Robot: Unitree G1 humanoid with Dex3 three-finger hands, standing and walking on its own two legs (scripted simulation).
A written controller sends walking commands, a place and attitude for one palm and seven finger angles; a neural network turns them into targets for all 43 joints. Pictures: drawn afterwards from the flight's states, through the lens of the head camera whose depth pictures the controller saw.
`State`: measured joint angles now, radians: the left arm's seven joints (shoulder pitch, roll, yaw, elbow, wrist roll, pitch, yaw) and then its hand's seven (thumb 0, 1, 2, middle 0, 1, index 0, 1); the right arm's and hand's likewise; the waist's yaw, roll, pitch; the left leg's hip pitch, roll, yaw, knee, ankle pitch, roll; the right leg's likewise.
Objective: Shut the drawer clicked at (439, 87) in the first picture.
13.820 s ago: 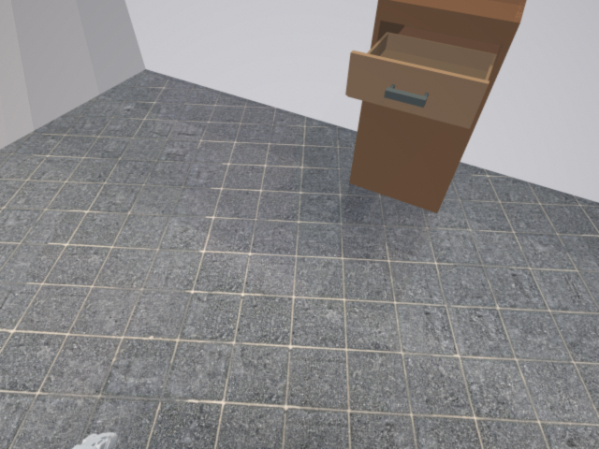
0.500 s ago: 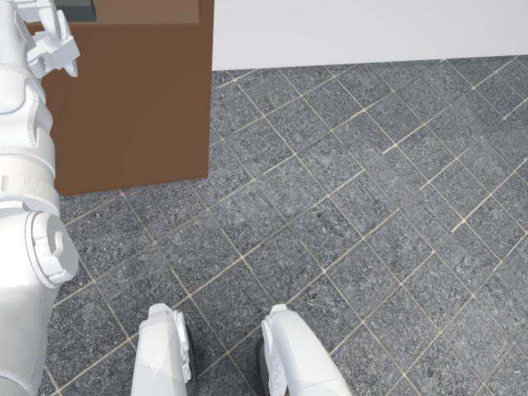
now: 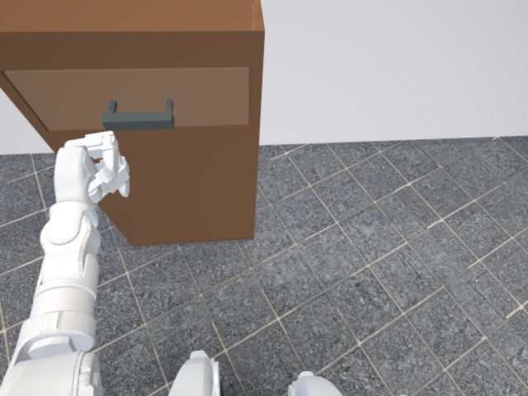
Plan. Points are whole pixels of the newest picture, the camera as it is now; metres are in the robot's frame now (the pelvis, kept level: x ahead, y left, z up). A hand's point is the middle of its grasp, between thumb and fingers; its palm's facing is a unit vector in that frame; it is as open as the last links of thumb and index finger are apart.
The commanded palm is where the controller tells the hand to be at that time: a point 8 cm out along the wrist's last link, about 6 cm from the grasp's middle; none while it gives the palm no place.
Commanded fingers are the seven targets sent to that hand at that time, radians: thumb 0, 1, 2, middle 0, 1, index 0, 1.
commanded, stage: draw the hand back to the body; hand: left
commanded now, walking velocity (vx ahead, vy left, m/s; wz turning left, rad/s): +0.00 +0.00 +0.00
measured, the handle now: (140, 113) +0.60 +0.22 +0.01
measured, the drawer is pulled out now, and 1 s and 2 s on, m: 0.00 0.00 0.00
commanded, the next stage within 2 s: step back with the hand held close in 1.06 s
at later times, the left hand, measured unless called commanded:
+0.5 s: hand (37, 238) +0.29 +0.23 +0.16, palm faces +0.28 -0.92 -0.28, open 3.2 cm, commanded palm +0.23 +0.27 +0.18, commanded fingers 0.00 0.90 0.90 -1.40 -1.60 -1.40 -1.60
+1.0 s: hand out of the picture +0.18 +0.24 +0.24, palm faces +0.41 -0.82 -0.40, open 3.2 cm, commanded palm +0.14 +0.28 +0.25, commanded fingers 0.00 0.90 0.90 -1.40 -1.60 -1.40 -1.60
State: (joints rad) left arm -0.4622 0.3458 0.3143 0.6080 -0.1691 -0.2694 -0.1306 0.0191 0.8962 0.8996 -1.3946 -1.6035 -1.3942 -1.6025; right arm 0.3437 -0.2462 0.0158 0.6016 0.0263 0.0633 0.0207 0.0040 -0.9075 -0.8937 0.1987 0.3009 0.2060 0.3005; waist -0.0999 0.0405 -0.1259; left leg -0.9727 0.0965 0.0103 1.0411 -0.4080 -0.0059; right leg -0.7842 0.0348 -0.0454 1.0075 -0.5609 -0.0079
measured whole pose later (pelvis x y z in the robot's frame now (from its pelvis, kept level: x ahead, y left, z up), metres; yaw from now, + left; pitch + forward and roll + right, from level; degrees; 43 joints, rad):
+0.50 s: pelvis +0.01 +0.00 +0.07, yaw +1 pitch +1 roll +0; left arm 0.08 0.31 0.14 0.05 -0.08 -0.04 0.08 0.02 0.89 0.90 -1.40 -1.60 -1.40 -1.60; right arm 0.15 -0.24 0.06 0.55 0.03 0.05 -0.10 0.01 -0.91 -0.89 0.20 0.30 0.21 0.30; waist 0.02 0.04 -0.03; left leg -0.34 0.04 0.05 0.55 -0.23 -0.01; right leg -0.17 0.00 -0.02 0.53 -0.37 0.00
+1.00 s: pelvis +0.01 +0.00 +0.08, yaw +1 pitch -5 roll +0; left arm 0.55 0.34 0.29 -0.47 -0.09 -0.10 0.08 0.01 0.89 0.90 -1.40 -1.60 -1.40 -1.60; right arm 0.19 -0.24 0.02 0.60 0.00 -0.05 -0.08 0.01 -0.90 -0.89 0.20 0.30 0.21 0.30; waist 0.07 0.07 0.01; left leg -0.15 0.04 0.06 0.42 -0.19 -0.01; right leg 0.03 0.00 -0.02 0.35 -0.30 0.00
